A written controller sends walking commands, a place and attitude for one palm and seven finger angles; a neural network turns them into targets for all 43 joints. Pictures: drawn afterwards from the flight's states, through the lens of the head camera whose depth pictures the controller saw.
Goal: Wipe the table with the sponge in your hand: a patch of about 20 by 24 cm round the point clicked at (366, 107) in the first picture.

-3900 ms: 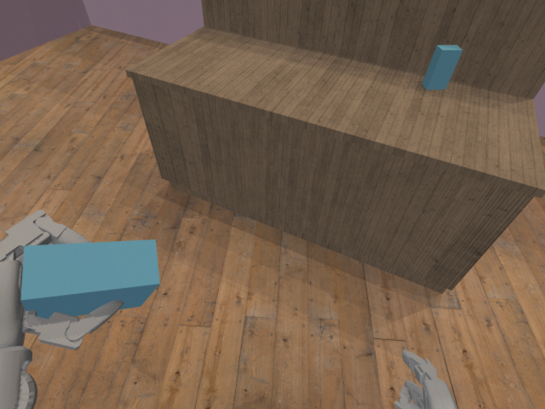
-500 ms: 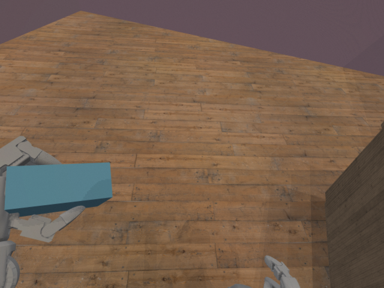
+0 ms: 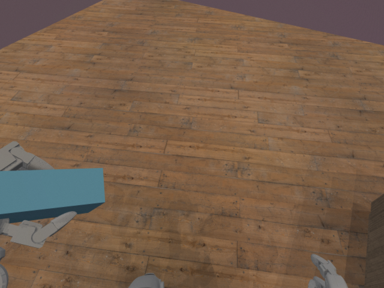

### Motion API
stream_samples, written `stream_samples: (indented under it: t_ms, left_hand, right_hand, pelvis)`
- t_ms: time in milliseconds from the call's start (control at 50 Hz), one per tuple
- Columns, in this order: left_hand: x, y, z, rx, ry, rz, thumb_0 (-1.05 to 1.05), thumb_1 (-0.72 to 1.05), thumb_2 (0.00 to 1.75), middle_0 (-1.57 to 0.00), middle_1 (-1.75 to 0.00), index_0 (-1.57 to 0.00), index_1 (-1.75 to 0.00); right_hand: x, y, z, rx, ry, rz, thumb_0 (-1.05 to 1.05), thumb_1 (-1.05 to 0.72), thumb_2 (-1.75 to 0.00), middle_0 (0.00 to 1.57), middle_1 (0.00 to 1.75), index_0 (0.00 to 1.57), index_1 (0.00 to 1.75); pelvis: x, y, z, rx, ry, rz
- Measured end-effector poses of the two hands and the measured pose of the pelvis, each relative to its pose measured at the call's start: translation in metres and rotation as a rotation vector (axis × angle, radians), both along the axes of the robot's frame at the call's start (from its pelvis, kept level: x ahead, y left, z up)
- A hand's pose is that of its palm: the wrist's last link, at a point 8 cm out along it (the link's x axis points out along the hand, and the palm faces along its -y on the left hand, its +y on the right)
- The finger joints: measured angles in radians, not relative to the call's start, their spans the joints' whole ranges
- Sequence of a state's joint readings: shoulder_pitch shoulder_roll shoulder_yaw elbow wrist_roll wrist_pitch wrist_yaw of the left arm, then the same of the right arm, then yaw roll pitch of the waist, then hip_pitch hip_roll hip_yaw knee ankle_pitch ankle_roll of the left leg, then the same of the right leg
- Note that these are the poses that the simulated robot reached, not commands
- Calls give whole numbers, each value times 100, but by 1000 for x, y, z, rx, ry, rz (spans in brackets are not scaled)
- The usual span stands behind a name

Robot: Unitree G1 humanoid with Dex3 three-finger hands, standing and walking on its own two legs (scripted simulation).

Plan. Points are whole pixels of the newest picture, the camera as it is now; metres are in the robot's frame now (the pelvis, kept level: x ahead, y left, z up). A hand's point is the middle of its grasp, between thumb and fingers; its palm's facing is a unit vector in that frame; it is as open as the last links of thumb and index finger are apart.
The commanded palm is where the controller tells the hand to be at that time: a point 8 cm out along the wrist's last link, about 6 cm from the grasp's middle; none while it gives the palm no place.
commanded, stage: walk to a spot facing it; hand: left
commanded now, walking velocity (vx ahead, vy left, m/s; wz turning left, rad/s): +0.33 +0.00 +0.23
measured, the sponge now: (67, 194) +0.22 +0.20 +0.16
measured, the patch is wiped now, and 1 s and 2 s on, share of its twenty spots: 0.00 0.00 0.00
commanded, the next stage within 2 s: turn to face it in 0.34 s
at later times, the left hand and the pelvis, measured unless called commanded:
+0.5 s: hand (66, 133) +0.33 +0.24 +0.18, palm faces +0.44 -0.73 -0.53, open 9.4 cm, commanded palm +0.28 +0.27 +0.17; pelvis +0.13 -0.01 -0.01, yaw +1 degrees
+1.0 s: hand (120, 98) +0.43 +0.17 +0.16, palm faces +0.21 -0.87 -0.45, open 9.4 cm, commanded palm +0.39 +0.22 +0.17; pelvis +0.17 -0.02 -0.01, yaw -13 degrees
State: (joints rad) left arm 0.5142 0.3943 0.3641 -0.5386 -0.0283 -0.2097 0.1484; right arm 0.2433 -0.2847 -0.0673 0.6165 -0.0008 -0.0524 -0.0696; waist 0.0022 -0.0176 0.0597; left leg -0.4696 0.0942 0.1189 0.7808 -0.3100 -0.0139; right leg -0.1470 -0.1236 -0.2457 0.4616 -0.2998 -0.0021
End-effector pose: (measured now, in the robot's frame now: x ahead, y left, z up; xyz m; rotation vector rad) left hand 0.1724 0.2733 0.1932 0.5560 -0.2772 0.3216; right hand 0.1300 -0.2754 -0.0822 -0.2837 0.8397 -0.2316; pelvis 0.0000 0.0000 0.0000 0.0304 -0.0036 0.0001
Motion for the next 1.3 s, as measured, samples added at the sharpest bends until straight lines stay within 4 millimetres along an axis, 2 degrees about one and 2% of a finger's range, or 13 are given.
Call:
stream_samples:
  t_ms: [100, 180, 280, 360, 440, 560, 660, 760, 860, 980, 1060, 1180, 1300]
  left_hand:
    - [22, 27, -10, -41, -94, 41, -1, -43, 100, -82, -134, -82, -134]
    - [52, 37, -22, -68, -110, 39, -1, -43, 100, -82, -134, -82, -134]
    - [73, 27, -4, -40, -101, -7, -1, -43, 100, -82, -134, -82, -134]
    - [79, 12, 17, 20, -96, -35, -1, -43, 100, -82, -134, -82, -134]
    - [95, 6, 18, 67, -42, 20, -1, -43, 100, -82, -134, -82, -134]
    - [134, -13, -18, 22, 20, 112, -1, -43, 100, -81, -134, -82, -134]
    - [167, -48, -32, -63, 57, 9, -1, -43, 100, -81, -134, -82, -134]
    - [190, -76, -4, 9, -8, -164, -1, -43, 100, -81, -134, -82, -134]
    - [206, -74, 17, 84, -73, -225, -1, -43, 100, -81, -134, -82, -134]
    - [226, -54, -6, 10, -41, -205, -1, -43, 100, -81, -134, -81, -134]
    - [237, -55, -23, -42, -8, -220, -1, -43, 100, -81, -134, -81, -134]
    - [247, -97, -13, -66, -23, -349, -1, -43, 100, -81, -134, -81, -134]
    - [255, -155, -3, 41, -11, -472, -1, -43, 100, -81, -134, -81, -134]
  right_hand:
    - [43, 26, -4, -25, -43, 23, 1, -90, -90, 20, 30, 20, 30]
    - [76, 64, -7, 50, -87, 47, 1, -91, -90, 20, 30, 20, 30]
    - [104, 107, -2, 177, -110, 116, 1, -90, -90, 20, 30, 20, 30]
    - [121, 118, -4, 235, -97, 149, 1, -90, -90, 21, 30, 20, 30]
    - [138, 106, -16, 256, -63, 146, 1, -90, -90, 21, 30, 21, 30]
    - [172, 52, -46, 214, -39, 127, 1, -90, -90, 21, 30, 21, 30]
    - [186, 3, -28, 132, -60, 66, 1, -90, -90, 21, 30, 20, 30]
    - [185, -31, -2, 60, -103, -6, 1, -90, -90, 20, 30, 20, 30]
    - [174, -42, 7, 40, -107, -76, 1, -91, -90, 20, 30, 20, 30]
    - [153, -24, 0, 56, -72, -152, 1, -91, -90, 20, 30, 20, 30]
    - [137, -2, -3, 88, -62, -179, 1, -90, -90, 20, 30, 20, 30]
    - [112, 21, -9, 192, -70, -195, 1, -90, -90, 20, 30, 20, 30]
    - [73, 3, -25, 267, -90, -281, 1, -90, -90, 21, 30, 21, 30]
  pelvis:
    - [31, 20, -17, -15, -2, 4]
    - [44, 25, -20, -16, -26, 19]
    - [63, 22, -9, -37, -4, 23]
    - [83, 16, -1, -49, 13, 19]
    - [107, 3, -1, -47, 16, 15]
    - [134, -25, -23, -35, -15, 14]
    - [142, -36, -16, -5, -19, -40]
    - [151, -42, -10, 10, 7, -90]
    - [160, -37, -9, 7, 36, -153]
    - [169, -20, -14, -8, 34, -214]
    - [167, -16, -14, -3, 10, -279]
    - [155, -19, -8, -53, -3, -367]
    - [135, -43, -11, -50, 21, -456]
